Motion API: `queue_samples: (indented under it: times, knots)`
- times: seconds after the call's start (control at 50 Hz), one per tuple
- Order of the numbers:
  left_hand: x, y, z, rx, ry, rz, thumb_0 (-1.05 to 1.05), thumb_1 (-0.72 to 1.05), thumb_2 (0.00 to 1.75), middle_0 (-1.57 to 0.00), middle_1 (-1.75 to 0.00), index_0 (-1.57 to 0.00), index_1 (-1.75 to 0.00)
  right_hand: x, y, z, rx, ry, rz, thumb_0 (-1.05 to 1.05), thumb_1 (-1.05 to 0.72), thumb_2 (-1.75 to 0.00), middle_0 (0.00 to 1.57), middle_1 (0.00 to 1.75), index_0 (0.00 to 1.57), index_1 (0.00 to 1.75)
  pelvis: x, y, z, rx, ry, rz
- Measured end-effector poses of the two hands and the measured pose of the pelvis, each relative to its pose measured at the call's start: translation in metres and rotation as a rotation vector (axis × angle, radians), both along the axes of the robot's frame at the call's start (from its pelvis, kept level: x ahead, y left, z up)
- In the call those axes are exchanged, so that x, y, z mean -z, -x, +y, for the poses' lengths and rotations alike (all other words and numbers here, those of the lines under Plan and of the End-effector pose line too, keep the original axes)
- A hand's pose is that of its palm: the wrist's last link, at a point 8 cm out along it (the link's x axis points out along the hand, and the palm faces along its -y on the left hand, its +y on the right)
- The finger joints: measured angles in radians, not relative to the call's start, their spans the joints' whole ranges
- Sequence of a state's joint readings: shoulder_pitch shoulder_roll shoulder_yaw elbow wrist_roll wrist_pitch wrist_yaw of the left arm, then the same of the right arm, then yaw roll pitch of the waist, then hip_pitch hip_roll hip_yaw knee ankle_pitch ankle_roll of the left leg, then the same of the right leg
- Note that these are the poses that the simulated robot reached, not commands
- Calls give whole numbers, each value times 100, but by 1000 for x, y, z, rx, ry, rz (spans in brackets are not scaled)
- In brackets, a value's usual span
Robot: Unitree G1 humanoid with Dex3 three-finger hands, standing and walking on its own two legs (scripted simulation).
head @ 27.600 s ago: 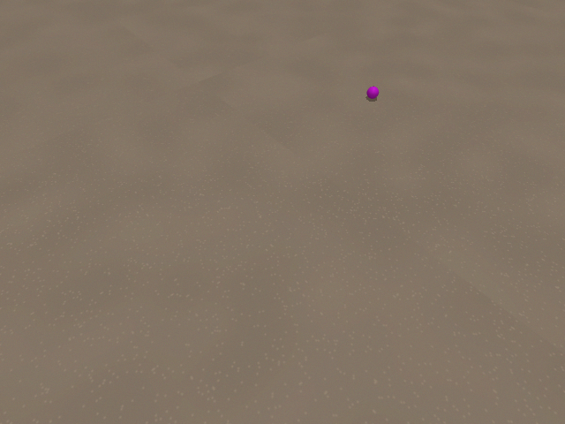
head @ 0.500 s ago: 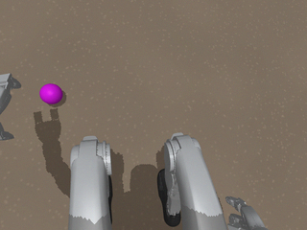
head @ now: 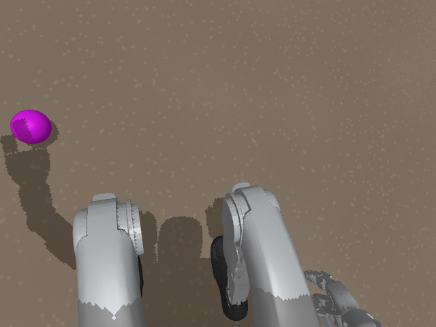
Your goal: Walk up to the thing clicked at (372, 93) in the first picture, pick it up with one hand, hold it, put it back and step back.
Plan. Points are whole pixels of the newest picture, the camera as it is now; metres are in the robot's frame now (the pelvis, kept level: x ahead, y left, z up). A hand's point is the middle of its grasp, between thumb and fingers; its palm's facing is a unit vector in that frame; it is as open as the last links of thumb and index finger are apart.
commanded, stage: rise first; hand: left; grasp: from above
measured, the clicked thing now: (31, 126) +0.48 +0.35 -0.30
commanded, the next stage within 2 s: none
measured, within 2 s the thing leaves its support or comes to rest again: neither
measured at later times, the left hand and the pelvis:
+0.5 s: hand out of the picture +0.42 +0.38 -0.18, palm faces -0.45 -0.11 -0.88, open 14.2 cm; pelvis +0.00 +0.00 -0.01, yaw -2 degrees
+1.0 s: hand out of the picture +0.43 +0.38 -0.19, palm faces -0.44 -0.11 -0.89, open 14.2 cm; pelvis +0.00 +0.00 -0.02, yaw -2 degrees
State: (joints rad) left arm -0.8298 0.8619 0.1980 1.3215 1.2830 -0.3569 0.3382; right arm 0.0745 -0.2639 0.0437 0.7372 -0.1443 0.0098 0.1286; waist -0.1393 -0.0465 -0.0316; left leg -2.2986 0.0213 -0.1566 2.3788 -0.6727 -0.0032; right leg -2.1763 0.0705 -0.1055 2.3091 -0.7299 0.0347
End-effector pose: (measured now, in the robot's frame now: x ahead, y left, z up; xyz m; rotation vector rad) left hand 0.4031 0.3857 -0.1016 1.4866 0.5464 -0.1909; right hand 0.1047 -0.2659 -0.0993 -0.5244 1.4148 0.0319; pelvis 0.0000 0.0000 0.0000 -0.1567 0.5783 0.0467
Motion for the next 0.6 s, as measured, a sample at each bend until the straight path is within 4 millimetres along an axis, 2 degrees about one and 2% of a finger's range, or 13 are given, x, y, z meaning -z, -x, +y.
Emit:
queue_samples:
  times: [0.24,0.6]
  knots:
    - [13,-14,-4,-21,4,-4,0,-55,101,-7,-103,-7,-103,6,8,-1,7,2,28,0,-91,-90,20,30,21,30,8,-2,0,14,6,-2]
    - [28,-21,-5,-7,17,-4,0,-56,102,-7,-103,-7,-103,9,18,0,-1,16,55,0,-91,-90,20,30,21,30,17,-2,1,21,19,-19]
